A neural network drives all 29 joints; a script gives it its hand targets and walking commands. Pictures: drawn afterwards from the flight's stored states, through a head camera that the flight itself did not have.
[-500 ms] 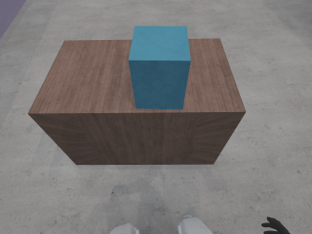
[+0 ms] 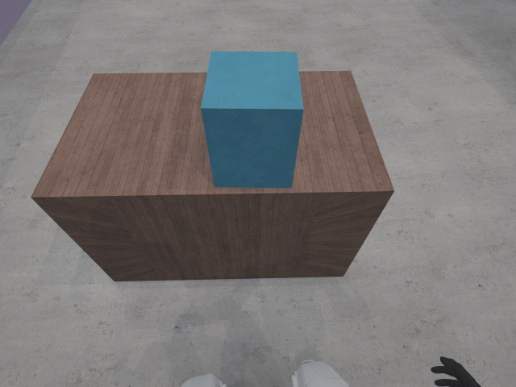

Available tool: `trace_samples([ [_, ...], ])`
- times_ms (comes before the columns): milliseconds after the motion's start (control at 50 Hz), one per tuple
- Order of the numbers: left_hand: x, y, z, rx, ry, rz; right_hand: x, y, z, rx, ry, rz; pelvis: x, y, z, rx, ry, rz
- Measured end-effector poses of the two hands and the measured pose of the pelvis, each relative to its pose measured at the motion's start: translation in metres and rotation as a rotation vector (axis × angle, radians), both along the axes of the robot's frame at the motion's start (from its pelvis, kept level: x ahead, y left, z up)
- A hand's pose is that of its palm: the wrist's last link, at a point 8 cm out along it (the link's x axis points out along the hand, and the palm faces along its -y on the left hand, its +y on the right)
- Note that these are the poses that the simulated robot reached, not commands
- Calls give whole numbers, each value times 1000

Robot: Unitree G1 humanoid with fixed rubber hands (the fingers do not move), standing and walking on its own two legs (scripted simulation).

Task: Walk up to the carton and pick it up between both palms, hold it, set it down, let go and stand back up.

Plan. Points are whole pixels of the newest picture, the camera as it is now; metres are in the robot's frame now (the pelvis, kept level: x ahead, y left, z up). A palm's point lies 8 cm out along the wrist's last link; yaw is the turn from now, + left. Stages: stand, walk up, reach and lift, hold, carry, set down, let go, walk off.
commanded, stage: walk up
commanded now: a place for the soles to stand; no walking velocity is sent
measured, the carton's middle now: (253, 123) +0.69 +0.00 -0.04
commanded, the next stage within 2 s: none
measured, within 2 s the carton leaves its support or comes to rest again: neither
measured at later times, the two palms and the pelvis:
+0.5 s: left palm out of the picture +0.06 +0.34 -0.09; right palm out of the picture +0.08 -0.33 -0.10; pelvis -0.01 +0.00 +0.00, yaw -1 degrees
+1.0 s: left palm out of the picture +0.05 +0.34 -0.09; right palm out of the picture +0.06 -0.32 -0.09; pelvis -0.03 +0.00 +0.00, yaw -1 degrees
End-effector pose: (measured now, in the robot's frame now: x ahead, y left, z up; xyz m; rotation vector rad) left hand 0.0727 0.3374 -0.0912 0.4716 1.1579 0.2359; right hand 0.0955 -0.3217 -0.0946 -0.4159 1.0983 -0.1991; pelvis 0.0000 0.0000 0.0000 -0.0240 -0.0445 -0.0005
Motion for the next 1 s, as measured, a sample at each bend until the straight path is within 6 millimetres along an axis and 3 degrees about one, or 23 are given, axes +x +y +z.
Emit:
trace_samples([
  [100,-4,-5,-3,10,-8,-5,-1,-12,-7,-7,3,3,-1,-7,-7,-1,-4,-9],
  [280,-1,10,-3,4,-5,-17,-17,4,-2,-12,18,-15,-10,11,-3,-1,-4,-8],
  [380,0,8,3,4,-1,-27,-21,6,4,0,23,-24,-11,9,4,-2,5,-12],
  [520,-13,2,5,24,-1,-11,-17,-4,-9,11,21,-3,-13,-1,-3,2,-1,-19],
  [660,-12,6,5,16,-8,-15,-21,4,-3,10,10,-8,-17,5,0,5,-5,-16],
  [1000,-23,4,2,11,-30,-34,-33,0,2,4,-20,-12,-32,2,-2,9,-13,-22],
])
